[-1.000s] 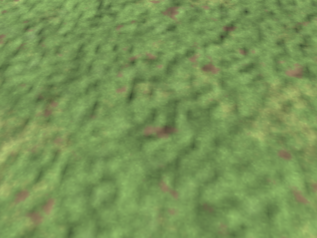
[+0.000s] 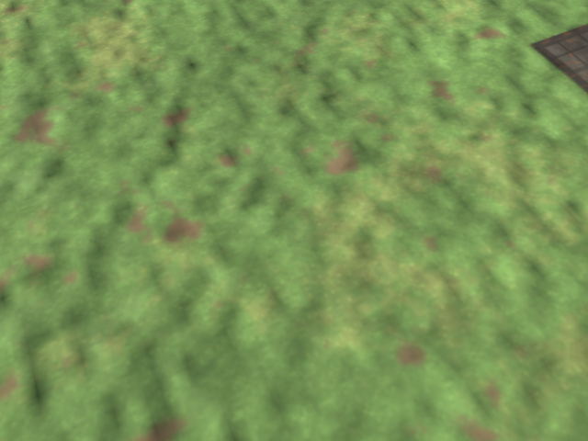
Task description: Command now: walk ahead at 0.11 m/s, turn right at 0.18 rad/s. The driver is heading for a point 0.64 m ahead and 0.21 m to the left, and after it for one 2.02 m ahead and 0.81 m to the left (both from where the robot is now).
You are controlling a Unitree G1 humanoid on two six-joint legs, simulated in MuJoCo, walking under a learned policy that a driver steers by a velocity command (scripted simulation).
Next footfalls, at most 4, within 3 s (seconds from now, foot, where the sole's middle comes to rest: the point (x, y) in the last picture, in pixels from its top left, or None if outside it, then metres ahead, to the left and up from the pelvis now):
0.26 left None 0.07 0.14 -0.77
1.58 left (280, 405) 0.50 0.07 -0.77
2.08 right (290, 280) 0.82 0.04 -0.77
2.52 left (238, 356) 0.62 0.17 -0.77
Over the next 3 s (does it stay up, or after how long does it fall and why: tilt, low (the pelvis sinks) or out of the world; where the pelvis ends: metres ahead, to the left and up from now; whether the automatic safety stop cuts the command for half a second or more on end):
stays up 0.65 0.07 0.01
